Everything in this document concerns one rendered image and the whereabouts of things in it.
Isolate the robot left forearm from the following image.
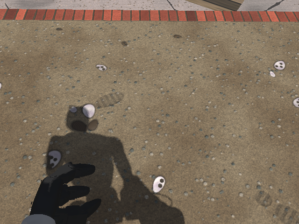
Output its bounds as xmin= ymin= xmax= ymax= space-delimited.
xmin=21 ymin=214 xmax=56 ymax=224

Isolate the robot left hand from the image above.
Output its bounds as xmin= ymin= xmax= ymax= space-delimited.
xmin=29 ymin=161 xmax=102 ymax=224

